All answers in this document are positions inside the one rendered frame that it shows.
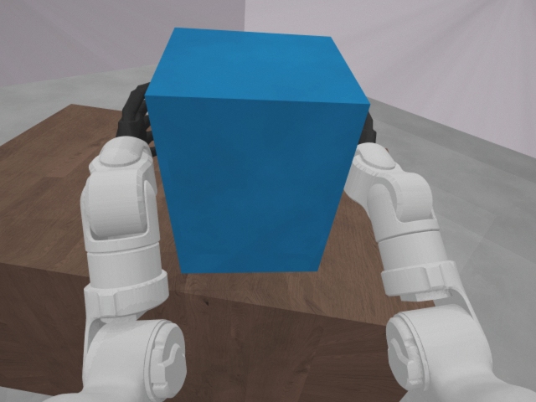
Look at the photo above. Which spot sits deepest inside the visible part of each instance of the pedestal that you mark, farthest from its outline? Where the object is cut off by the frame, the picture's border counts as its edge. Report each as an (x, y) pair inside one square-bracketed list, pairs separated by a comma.
[(306, 336)]

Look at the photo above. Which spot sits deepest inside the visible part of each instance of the robot left upper arm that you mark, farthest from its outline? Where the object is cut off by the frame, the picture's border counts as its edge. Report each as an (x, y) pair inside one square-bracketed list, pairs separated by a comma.
[(138, 361)]

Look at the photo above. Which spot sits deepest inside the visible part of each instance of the robot left hand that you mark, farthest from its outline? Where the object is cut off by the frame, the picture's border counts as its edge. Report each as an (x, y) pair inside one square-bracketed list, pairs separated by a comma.
[(134, 123)]

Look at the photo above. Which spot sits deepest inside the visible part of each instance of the carton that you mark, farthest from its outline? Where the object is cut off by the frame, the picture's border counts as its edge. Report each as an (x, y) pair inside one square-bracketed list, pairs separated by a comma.
[(255, 134)]

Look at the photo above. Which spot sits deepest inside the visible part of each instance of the robot left forearm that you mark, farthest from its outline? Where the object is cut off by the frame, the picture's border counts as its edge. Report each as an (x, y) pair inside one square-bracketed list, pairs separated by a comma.
[(119, 216)]

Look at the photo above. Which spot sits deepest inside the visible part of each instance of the robot right upper arm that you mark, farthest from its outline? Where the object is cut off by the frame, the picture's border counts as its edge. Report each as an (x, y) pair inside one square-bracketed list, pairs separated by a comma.
[(440, 353)]

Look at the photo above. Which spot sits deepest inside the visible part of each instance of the robot right forearm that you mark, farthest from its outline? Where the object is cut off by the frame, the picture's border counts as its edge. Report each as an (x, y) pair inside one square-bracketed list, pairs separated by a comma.
[(399, 205)]

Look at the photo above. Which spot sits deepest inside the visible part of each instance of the robot right hand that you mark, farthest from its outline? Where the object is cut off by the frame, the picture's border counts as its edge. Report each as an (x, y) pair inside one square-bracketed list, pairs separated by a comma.
[(368, 133)]

